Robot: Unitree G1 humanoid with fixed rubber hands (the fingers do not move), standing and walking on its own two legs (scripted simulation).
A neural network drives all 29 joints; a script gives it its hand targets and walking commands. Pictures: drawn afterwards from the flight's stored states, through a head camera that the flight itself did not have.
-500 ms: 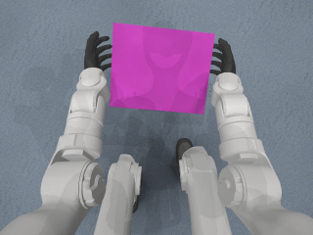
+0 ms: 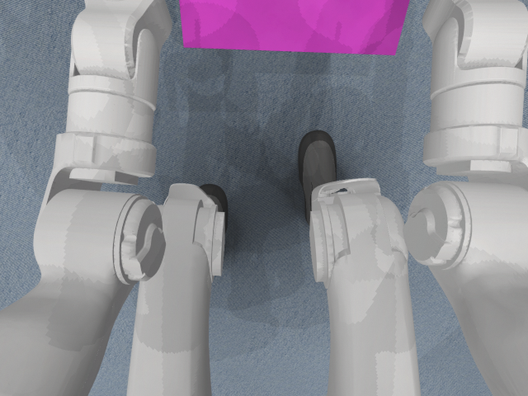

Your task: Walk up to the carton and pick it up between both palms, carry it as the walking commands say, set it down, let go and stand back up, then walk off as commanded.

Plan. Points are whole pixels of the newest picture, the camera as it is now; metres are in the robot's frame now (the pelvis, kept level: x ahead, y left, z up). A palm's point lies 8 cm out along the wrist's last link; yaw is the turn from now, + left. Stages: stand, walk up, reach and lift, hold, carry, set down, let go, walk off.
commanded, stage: set down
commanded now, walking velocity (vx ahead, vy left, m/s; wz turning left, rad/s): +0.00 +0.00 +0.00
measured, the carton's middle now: out of the picture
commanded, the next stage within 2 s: none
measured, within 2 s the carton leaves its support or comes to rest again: neither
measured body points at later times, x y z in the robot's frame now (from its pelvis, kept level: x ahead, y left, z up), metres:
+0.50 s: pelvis +0.01 +0.00 -0.05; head +0.40 -0.02 +0.17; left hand +0.58 +0.09 -0.25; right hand +0.55 -0.22 -0.25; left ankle +0.10 +0.11 -0.42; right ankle +0.19 -0.13 -0.42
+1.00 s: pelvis +0.02 +0.00 -0.06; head +0.40 +0.00 +0.16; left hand +0.59 +0.10 -0.26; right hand +0.56 -0.21 -0.26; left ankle +0.10 +0.11 -0.42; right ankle +0.19 -0.13 -0.42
